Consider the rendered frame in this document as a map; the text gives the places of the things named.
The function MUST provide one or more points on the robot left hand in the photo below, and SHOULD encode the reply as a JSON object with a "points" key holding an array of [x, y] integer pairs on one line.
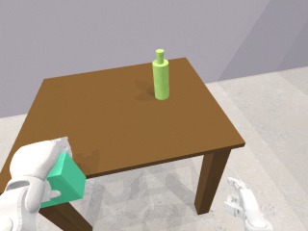
{"points": [[37, 159]]}

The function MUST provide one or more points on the robot left forearm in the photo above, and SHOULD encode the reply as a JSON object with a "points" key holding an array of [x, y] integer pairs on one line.
{"points": [[20, 203]]}

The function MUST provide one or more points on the robot right hand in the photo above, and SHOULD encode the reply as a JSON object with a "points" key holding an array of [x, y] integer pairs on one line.
{"points": [[237, 205]]}

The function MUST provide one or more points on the sponge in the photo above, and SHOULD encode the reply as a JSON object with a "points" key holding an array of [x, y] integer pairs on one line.
{"points": [[68, 179]]}

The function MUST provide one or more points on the table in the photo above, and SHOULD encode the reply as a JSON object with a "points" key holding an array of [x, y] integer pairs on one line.
{"points": [[114, 123]]}

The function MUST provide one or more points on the robot right forearm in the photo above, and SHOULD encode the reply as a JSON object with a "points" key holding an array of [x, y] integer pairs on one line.
{"points": [[256, 221]]}

